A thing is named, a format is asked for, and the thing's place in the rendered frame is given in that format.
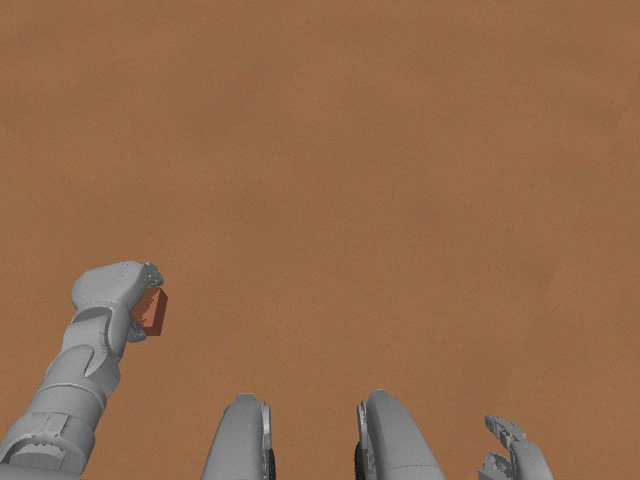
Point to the small box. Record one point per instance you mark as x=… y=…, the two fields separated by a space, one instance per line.
x=150 y=311

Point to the left robot hand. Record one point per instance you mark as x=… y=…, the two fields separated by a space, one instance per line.
x=121 y=283

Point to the left robot arm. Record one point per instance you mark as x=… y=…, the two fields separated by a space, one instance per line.
x=54 y=438

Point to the right robot hand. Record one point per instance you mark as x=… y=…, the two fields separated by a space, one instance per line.
x=527 y=461

